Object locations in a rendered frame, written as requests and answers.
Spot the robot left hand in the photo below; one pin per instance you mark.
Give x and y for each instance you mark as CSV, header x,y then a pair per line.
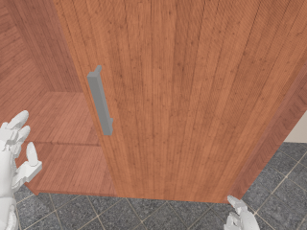
x,y
12,136

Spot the robot right hand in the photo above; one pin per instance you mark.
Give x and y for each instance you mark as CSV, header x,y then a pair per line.
x,y
245,221

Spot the wardrobe door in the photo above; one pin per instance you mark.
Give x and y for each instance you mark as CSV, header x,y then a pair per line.
x,y
191,85
289,99

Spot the handle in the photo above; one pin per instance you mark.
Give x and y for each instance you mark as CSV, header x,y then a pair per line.
x,y
99,98

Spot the robot left forearm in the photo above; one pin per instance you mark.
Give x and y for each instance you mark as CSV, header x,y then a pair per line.
x,y
8,219

